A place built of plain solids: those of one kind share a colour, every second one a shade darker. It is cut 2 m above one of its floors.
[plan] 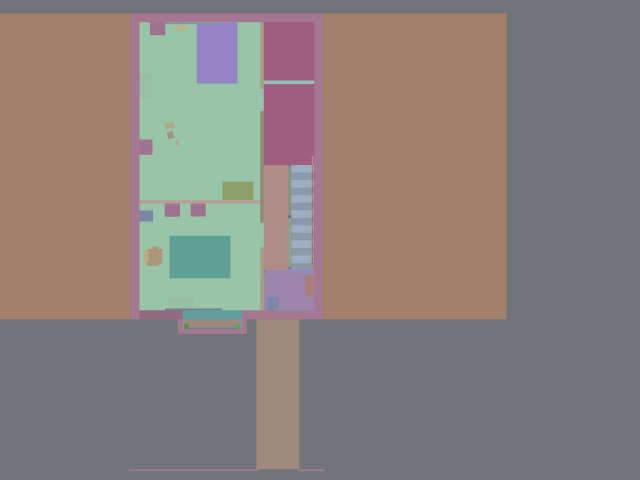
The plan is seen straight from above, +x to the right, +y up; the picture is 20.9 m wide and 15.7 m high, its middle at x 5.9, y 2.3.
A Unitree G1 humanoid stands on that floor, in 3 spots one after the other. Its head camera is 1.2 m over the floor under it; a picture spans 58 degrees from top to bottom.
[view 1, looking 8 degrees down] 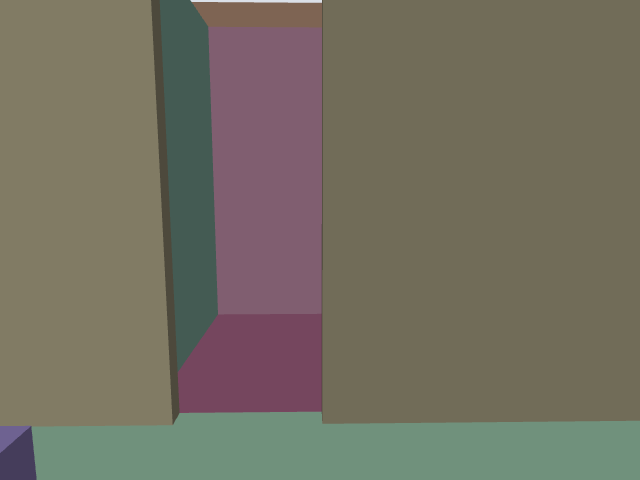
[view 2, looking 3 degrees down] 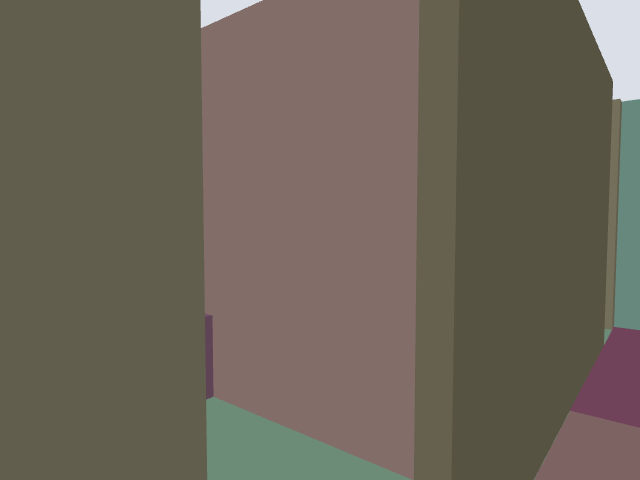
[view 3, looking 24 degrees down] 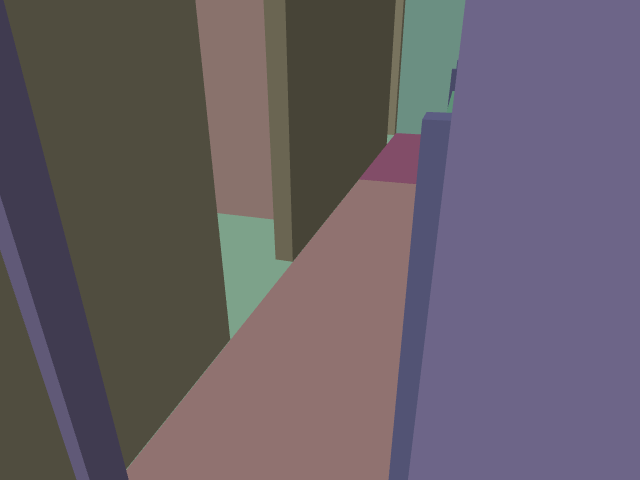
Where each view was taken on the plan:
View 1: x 1.95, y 6.56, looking -1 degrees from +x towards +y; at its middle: wall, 3.80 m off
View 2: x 4.51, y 1.73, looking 129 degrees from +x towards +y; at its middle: bedrooms_wall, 2.27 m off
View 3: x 4.91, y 0.65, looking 107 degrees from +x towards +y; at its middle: upper_floor_landing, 2.95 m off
